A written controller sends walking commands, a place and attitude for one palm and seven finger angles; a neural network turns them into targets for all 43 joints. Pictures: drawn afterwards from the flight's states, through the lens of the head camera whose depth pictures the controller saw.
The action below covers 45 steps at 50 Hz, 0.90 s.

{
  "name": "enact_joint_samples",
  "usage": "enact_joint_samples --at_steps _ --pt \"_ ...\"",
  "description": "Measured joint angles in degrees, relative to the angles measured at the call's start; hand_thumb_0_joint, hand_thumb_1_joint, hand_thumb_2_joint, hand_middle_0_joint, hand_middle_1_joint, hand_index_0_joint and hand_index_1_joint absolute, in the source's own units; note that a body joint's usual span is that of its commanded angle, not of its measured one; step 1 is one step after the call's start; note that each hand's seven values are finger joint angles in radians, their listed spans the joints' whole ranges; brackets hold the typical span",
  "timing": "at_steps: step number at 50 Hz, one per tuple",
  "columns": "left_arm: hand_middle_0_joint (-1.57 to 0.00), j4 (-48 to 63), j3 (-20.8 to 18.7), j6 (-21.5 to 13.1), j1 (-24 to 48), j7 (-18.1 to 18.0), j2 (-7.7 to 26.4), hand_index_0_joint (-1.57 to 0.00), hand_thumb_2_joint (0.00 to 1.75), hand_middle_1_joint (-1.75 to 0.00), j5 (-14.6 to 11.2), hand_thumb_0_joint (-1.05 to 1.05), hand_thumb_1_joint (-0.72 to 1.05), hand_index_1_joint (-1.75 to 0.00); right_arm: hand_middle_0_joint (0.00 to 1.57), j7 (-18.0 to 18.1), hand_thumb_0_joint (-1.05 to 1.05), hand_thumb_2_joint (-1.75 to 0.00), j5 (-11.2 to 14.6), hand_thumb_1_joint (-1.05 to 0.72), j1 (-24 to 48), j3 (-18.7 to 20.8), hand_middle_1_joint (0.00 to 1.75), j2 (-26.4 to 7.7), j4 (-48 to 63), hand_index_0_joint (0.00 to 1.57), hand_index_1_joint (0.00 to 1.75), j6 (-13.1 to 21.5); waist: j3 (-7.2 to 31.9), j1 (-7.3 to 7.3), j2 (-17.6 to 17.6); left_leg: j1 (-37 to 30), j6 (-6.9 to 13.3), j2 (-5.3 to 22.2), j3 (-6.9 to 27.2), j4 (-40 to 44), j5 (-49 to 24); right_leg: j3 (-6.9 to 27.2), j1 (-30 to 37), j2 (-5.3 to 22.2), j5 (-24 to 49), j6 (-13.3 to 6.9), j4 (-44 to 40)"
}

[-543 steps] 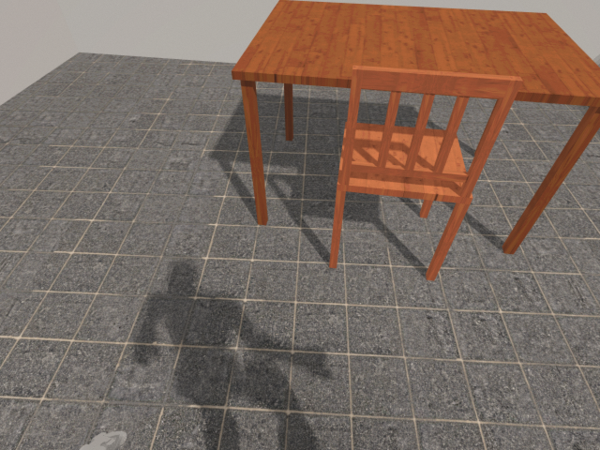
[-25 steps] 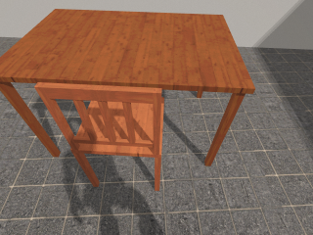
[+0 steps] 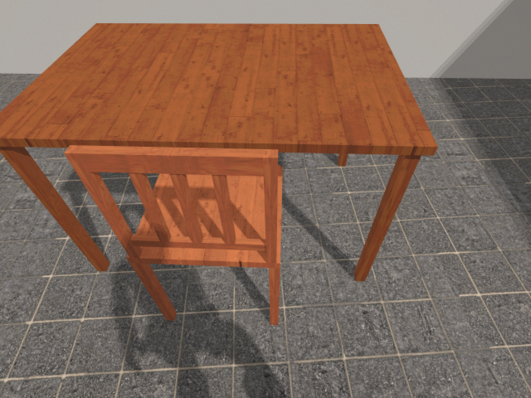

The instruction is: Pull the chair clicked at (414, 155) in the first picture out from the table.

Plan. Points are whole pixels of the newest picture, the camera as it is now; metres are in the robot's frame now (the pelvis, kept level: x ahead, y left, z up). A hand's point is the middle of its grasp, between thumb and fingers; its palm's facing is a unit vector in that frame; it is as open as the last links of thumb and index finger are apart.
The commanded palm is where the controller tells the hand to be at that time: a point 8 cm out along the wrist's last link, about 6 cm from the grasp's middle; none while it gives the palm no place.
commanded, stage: look again from close up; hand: left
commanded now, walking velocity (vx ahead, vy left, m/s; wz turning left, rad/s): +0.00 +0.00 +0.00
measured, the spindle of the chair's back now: (188, 209) +0.53 +0.22 -0.10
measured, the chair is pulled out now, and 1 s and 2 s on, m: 0.00 0.00 0.00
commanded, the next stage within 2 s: shuffle to correct the standing spot in 0.48 s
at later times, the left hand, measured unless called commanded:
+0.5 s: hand out of the picture -0.01 +0.14 -0.17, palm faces +0.04 -0.98 -0.18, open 7.4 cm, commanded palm none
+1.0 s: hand out of the picture +0.01 +0.13 -0.19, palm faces +0.06 -0.98 -0.17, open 7.4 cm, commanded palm none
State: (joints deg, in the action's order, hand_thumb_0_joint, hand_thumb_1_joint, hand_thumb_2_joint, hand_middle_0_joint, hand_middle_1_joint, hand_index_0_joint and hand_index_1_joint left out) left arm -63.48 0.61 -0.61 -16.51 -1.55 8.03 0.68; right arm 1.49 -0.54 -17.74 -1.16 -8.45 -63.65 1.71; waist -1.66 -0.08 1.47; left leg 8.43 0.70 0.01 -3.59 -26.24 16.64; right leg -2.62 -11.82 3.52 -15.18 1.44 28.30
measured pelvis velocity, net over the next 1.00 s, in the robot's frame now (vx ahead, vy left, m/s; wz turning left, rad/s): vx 0.06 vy -0.03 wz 0.02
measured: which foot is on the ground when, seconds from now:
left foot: down 0.00-1.00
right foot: down 0.00-1.00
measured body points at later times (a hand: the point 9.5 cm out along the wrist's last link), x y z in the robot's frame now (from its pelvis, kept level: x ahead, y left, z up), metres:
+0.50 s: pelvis +0.00 -0.02 +0.00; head +0.01 -0.03 +0.45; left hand -0.01 +0.19 -0.16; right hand +0.00 -0.23 -0.16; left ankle -0.03 +0.11 -0.74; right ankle +0.00 -0.13 -0.74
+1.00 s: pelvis +0.06 -0.03 -0.02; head +0.08 -0.03 +0.43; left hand +0.01 +0.19 -0.17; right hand +0.00 -0.24 -0.18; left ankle -0.03 +0.11 -0.74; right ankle +0.00 -0.13 -0.74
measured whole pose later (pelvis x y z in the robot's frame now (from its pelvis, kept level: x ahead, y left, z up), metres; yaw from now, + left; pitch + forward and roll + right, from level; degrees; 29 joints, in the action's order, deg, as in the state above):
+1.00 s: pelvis +0.06 -0.03 -0.02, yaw +1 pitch +1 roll +0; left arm -64.2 -1.7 -1.5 -20.9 -0.4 7.7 1.4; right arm 2.2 -1.1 -21.6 0.2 -6.2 -66.4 2.4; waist -0.9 -0.4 0.3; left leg 10.5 -1.7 3.4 -1.5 -35.7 25.8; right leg -4.8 -12.7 0.7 -24.8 -1.3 36.4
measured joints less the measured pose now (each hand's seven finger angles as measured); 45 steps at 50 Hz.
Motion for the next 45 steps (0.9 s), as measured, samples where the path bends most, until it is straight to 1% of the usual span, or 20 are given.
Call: enact_joint_samples --at_steps 23,32,39,45 --pt "-0.20 -1.1 -0.1 -0.2 -0.7 -0.1 -0.8 -0.20 0.90 -0.30 0.1 0.01 0.91 -0.30 0.20 0.5 0.01 -0.90 0.1 -0.91 1.7 0.4 0.30 0.4 -2.1 0.20 0.30 -0.2 -0.1 0.44 -0.9 -1.0 -1.5 1.5 0.8 1.0 -0.3 -1.0 1.2 -1.5 0.0 -1.4 -1.1" --pt "-0.20 -0.9 -0.2 -0.2 -1.1 0.0 -0.8 -0.20 0.90 -0.30 0.2 0.01 0.91 -0.30 0.20 0.3 0.01 -0.90 0.0 -0.91 1.5 0.4 0.30 0.8 -2.3 0.20 0.30 -0.4 -0.1 0.41 -1.2 -0.6 -1.9 2.0 1.1 1.0 -0.4 -1.3 1.0 -2.0 0.2 -1.9 -1.3" --pt "-0.20 -0.7 -1.1 0.5 -3.1 0.7 -0.4 -0.20 0.90 -0.30 0.5 0.01 0.91 -0.30 0.20 -0.1 0.01 -0.90 -0.7 -0.91 -0.9 0.9 0.30 1.5 -2.3 0.20 0.30 -1.0 1.1 0.32 -1.8 0.9 -1.9 2.5 1.4 -3.3 3.0 -1.4 -0.2 -2.3 -3.0 -2.3 2.3" --pt "-0.20 -0.9 -1.8 0.2 -4.6 1.2 -0.2 -0.20 0.90 -0.30 0.7 0.01 0.91 -0.30 0.20 0.1 0.01 -0.90 -0.7 -0.91 -3.2 1.2 0.30 2.1 -2.4 0.20 0.30 -0.1 1.4 -0.07 -2.1 1.3 -2.2 2.7 1.5 -5.8 6.1 -1.6 -0.9 -2.3 -6.3 -2.3 5.4"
